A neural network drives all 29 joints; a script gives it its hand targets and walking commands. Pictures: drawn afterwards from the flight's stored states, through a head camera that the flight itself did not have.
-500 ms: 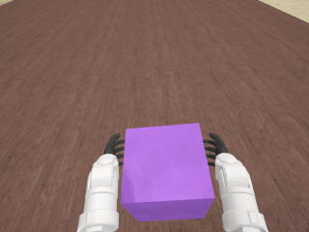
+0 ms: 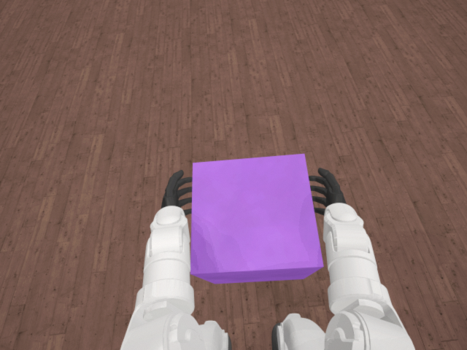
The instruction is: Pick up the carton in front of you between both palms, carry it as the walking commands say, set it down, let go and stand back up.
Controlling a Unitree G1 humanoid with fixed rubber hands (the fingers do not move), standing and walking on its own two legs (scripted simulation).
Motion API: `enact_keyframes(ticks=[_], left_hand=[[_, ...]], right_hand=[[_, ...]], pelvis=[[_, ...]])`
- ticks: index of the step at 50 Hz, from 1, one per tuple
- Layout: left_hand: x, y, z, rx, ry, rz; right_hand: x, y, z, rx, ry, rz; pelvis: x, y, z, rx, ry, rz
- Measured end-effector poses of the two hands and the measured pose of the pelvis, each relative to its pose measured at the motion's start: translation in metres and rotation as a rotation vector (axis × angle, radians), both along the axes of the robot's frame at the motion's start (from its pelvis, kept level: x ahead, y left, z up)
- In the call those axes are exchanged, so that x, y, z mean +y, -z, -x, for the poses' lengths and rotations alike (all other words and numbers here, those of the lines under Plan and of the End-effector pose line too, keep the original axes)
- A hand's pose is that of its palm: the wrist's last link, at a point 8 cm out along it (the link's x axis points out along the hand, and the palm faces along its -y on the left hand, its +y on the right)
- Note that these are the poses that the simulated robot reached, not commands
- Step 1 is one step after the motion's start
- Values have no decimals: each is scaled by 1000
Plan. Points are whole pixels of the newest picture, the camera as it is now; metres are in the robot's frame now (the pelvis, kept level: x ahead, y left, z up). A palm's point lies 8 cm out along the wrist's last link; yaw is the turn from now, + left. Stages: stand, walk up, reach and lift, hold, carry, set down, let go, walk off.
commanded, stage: set down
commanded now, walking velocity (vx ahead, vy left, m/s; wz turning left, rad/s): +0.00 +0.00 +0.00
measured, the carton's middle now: (253, 227) +0.34 -0.01 -0.11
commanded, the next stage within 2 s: none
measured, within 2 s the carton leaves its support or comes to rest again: neither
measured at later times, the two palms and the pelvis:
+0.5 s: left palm (198, 230) +0.37 +0.12 -0.19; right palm (318, 226) +0.37 -0.17 -0.21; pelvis -0.03 +0.01 -0.14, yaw +0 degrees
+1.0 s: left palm (210, 239) +0.40 +0.12 -0.36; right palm (307, 233) +0.42 -0.18 -0.37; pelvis -0.05 +0.00 -0.26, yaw +1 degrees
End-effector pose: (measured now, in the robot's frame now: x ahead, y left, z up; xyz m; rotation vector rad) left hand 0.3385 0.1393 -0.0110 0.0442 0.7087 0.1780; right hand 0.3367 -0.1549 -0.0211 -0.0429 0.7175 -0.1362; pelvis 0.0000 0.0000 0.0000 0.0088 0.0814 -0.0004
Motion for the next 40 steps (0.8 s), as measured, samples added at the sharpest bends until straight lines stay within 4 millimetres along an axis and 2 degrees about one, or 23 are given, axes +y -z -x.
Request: enact_keyframes(ticks=[5, 10, 15, 25, 40], left_hand=[[-1, 57, -1, -4, -21, 2], [-3, 105, -4, -46, -69, 14], [-8, 134, -15, -95, -72, 41], [-16, 183, -31, -74, -87, 48], [-25, 283, -53, -54, -90, 40]], right_hand=[[0, 60, -1, -1, -2, -1], [0, 109, -8, -38, 9, -11], [-6, 137, -18, -85, 24, -21], [-13, 186, -37, -61, 21, -26], [-22, 286, -62, -37, -5, -8]], pelvis=[[2, 18, 6, 178, 2, -8], [3, 49, 11, 357, 8, -12], [5, 80, 18, 469, 9, -15], [5, 136, 33, 541, 13, -27], [4, 217, 45, 654, 12, -42]])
